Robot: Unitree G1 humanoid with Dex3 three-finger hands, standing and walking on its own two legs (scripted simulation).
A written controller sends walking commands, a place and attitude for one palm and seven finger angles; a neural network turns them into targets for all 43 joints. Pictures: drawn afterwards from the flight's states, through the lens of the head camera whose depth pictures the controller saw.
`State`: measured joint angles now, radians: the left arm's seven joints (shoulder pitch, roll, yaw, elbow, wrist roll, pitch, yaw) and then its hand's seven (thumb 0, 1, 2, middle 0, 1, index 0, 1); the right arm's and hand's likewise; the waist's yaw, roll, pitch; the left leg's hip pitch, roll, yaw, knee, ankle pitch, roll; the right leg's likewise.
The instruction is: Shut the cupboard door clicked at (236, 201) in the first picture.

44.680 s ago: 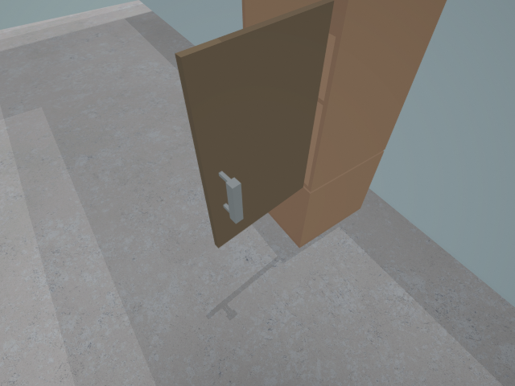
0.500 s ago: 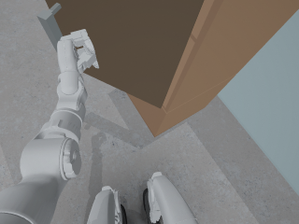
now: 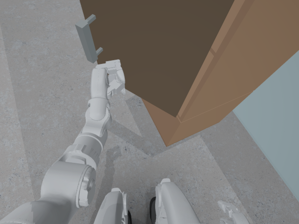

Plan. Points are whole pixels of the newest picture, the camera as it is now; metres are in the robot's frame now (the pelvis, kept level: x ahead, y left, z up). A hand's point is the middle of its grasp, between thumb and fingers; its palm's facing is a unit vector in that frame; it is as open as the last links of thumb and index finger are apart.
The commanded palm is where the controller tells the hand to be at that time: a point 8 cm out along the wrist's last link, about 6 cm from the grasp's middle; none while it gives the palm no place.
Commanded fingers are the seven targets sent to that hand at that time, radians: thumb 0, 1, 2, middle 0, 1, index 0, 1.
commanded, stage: draw the hand back to the body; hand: left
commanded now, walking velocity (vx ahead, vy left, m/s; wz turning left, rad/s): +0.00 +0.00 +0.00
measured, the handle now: (92, 39) +0.65 +0.13 +0.02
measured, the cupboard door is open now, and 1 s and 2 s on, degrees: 33 33 33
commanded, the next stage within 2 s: step back with the hand held close in 1.54 s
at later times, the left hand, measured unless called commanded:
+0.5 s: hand (68, 105) +0.36 +0.13 +0.14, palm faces -0.08 -1.00 -0.05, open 3.1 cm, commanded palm +0.32 +0.19 +0.16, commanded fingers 0.00 0.90 0.90 -1.08 -1.26 -1.08 -1.26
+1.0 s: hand out of the picture +0.27 +0.26 +0.26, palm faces +0.33 -0.88 -0.33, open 4.8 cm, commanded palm +0.22 +0.30 +0.28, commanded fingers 0.00 0.90 0.90 -0.39 -0.51 -0.39 -0.51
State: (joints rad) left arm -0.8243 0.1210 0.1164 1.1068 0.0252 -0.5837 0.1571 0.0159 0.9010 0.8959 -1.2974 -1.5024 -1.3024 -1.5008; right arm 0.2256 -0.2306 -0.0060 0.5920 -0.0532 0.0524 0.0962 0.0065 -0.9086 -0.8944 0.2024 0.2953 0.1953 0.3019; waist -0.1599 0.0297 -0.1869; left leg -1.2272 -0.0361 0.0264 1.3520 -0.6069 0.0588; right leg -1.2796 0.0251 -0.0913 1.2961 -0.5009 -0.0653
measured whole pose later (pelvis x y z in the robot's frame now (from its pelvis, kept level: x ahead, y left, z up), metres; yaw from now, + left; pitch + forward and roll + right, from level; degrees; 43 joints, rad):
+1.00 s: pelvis +0.06 +0.03 +0.13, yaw +1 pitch -1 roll -2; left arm 0.38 0.32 0.18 -0.30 -0.07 -0.02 0.10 0.02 0.90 0.90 -0.65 -0.80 -0.66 -0.80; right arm 0.20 -0.20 0.07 0.54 0.03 -0.01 -0.06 0.01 -0.90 -0.89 0.21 0.30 0.20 0.30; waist 0.05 0.08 -0.03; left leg -0.13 -0.07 0.00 0.48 -0.33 0.08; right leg -0.17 0.02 -0.05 0.45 -0.26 -0.01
